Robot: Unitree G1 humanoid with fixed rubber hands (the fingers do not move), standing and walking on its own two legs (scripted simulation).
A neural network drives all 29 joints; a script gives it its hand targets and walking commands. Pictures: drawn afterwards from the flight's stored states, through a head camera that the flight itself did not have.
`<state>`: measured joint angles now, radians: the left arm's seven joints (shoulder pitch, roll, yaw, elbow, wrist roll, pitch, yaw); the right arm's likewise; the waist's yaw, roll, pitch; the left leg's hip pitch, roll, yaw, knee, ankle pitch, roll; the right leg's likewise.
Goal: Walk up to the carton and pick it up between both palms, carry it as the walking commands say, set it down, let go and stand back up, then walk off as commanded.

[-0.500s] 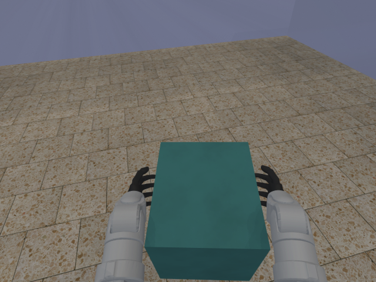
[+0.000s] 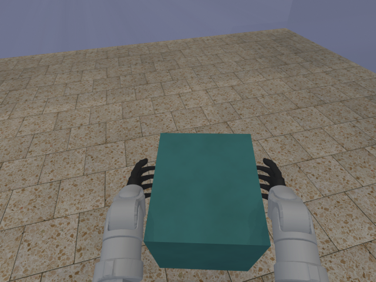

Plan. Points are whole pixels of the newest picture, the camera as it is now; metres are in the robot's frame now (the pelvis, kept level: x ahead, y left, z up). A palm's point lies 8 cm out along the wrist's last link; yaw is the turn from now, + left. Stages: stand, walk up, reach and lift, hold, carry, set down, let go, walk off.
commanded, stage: carry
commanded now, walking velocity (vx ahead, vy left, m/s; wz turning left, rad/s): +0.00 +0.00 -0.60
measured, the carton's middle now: (204, 202) +0.31 +0.00 -0.01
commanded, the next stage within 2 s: none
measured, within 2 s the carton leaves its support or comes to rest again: neither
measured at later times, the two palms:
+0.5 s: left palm (157, 175) +0.31 +0.11 +0.09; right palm (308, 194) +0.27 -0.20 +0.09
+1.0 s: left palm (147, 173) +0.31 +0.13 +0.10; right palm (297, 190) +0.28 -0.18 +0.10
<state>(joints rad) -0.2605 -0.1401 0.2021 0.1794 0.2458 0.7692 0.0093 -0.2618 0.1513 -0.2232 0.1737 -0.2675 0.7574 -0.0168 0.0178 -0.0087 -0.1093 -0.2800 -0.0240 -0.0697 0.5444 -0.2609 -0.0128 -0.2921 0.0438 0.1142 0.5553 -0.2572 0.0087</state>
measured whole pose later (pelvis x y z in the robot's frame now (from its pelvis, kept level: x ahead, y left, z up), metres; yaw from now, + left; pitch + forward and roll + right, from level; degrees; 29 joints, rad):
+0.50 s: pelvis -0.01 +0.00 -0.01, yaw -8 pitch +4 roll +0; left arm -0.31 -0.14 0.24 -0.15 0.04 1.07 0.13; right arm -0.33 0.15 -0.23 -0.13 -0.06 1.05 -0.13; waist -0.01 0.00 -0.12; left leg -0.39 0.05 0.06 0.64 -0.31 -0.02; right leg -0.45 0.04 0.06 0.63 -0.25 -0.01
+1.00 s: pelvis -0.01 +0.01 +0.00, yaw -7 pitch +3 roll +0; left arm -0.35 -0.11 0.22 -0.06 0.04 1.05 0.14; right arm -0.36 0.11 -0.23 -0.04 -0.05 1.03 -0.13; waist 0.00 -0.01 -0.11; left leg -0.36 0.03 0.07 0.59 -0.28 0.00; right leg -0.41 0.01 0.05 0.58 -0.22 0.01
